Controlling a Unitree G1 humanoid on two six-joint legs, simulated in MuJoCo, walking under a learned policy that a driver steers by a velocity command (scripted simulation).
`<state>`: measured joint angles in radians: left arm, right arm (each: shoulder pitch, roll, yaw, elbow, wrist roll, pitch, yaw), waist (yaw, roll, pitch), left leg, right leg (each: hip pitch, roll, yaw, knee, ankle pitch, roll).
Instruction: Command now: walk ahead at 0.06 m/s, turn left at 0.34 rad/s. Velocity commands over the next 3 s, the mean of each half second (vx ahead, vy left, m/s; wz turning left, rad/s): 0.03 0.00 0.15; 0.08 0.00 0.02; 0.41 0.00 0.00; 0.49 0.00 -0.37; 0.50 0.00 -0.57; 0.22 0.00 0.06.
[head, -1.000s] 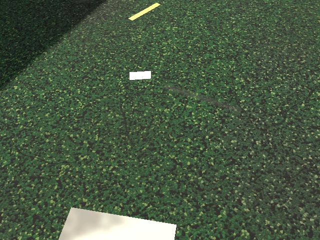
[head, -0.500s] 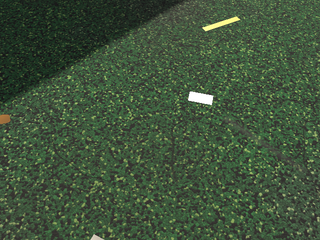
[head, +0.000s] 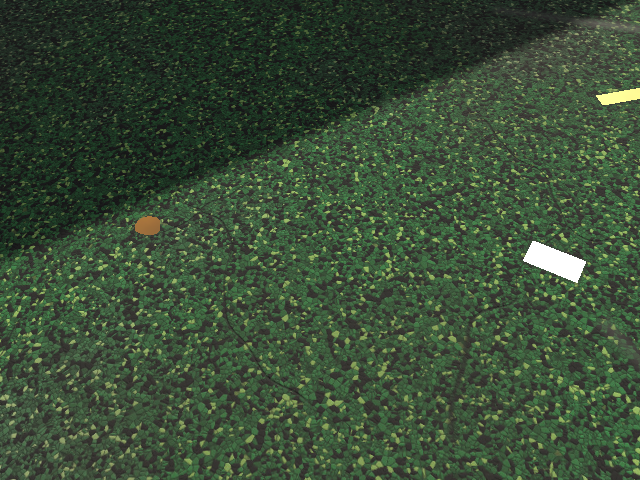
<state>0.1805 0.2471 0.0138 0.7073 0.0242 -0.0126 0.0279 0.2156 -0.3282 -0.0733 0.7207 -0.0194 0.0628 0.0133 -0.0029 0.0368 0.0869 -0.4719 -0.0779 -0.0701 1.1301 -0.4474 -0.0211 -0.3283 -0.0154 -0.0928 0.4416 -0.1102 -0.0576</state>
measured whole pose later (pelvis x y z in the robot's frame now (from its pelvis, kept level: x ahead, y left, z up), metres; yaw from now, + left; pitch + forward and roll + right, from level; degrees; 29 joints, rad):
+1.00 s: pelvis +0.02 +0.00 +0.00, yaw +2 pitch +0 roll +1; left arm 0.31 0.22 0.02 1.02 0.03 0.00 0.00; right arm 0.33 -0.22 -0.04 1.06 -0.01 0.00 -0.02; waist 0.00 -0.01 -0.02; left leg -0.18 -0.06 -0.05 0.46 -0.34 0.07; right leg -0.21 0.01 0.01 0.54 -0.40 -0.06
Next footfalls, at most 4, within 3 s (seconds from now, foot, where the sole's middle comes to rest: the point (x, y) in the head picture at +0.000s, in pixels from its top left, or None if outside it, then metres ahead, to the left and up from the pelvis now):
0.20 left None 0.04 0.12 -0.77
0.42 right None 0.05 -0.10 -0.77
1.48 left None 0.38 0.11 -0.77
2.04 right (380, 381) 0.65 -0.06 -0.77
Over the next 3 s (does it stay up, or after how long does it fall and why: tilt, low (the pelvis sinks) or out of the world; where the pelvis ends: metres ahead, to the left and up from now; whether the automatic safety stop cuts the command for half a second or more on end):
stays up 0.92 -0.10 0.00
